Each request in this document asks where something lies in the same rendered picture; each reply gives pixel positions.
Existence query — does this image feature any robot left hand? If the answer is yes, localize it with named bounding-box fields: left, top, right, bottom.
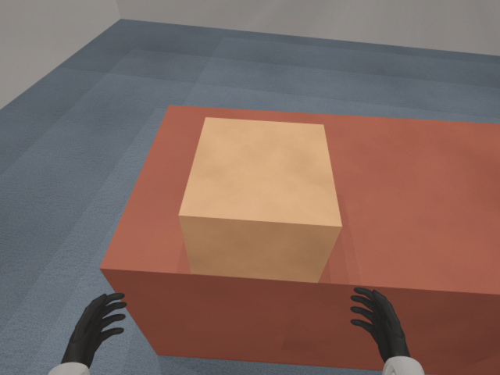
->
left=61, top=293, right=127, bottom=369

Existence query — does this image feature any pedestal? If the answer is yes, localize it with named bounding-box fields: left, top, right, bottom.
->
left=99, top=105, right=500, bottom=375

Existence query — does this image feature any robot right hand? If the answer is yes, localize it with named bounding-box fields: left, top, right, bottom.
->
left=350, top=287, right=411, bottom=363

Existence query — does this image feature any carton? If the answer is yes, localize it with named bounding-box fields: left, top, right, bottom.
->
left=178, top=117, right=342, bottom=283

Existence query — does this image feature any robot right forearm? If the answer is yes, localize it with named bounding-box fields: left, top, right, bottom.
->
left=382, top=356, right=424, bottom=375

